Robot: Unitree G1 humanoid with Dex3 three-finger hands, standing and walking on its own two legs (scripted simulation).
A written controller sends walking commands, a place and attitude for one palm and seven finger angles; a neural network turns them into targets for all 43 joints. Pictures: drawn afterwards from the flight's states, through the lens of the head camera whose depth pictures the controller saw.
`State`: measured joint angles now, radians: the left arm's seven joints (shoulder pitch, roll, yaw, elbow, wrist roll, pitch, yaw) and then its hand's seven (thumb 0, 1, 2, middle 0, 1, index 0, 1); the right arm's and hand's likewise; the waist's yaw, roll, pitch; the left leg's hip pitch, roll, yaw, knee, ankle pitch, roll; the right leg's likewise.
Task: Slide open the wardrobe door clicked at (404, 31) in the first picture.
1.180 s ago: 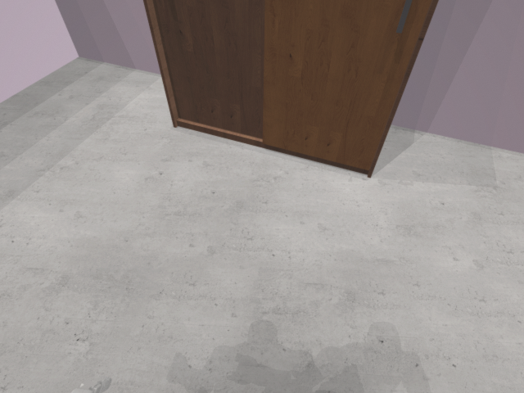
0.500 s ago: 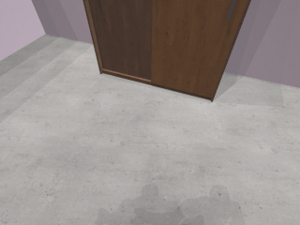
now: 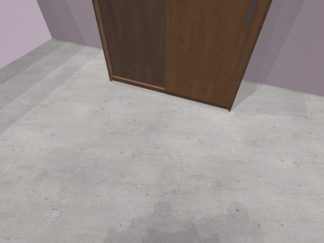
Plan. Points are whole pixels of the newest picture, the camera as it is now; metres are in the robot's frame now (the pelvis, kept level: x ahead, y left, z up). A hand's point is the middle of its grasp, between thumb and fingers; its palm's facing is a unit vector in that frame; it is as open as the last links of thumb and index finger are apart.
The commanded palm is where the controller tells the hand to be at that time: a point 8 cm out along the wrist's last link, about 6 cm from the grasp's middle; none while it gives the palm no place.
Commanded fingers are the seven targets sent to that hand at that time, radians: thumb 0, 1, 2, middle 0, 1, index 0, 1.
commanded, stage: look at it before walking up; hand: right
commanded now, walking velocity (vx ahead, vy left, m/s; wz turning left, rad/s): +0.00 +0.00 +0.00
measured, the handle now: (252, 4) +1.34 -0.45 +0.10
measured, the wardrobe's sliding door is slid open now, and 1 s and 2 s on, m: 0.00 0.00 0.00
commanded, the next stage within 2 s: walk to a spot facing it in 0.36 s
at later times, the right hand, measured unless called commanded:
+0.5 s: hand out of the picture +0.07 -0.25 -0.16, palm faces -0.03 +0.94 -0.33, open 7.4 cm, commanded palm none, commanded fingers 0.00 -0.90 -0.90 0.20 0.30 0.20 0.30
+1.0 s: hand out of the picture +0.13 -0.21 -0.18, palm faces +0.04 +0.99 -0.14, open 7.3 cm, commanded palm none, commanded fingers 0.00 -0.90 -0.90 0.20 0.30 0.20 0.30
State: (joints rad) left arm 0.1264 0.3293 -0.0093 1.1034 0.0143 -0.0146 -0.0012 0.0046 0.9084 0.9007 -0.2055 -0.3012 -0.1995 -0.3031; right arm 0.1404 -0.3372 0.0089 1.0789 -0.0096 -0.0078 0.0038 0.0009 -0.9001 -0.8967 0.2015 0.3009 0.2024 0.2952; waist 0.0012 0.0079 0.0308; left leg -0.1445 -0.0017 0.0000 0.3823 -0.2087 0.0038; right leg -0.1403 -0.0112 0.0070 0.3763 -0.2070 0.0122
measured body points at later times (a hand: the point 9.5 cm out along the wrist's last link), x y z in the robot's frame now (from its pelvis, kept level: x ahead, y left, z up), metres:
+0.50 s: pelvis +0.00 +0.00 +0.00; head +0.01 +0.00 +0.45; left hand +0.08 +0.29 -0.13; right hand +0.07 -0.30 -0.13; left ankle +0.00 +0.12 -0.75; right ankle +0.00 -0.13 -0.75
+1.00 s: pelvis +0.12 -0.03 +0.00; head +0.15 -0.05 +0.45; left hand +0.01 +0.16 -0.14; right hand +0.13 -0.26 -0.17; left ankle +0.19 +0.11 -0.69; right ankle +0.02 -0.12 -0.75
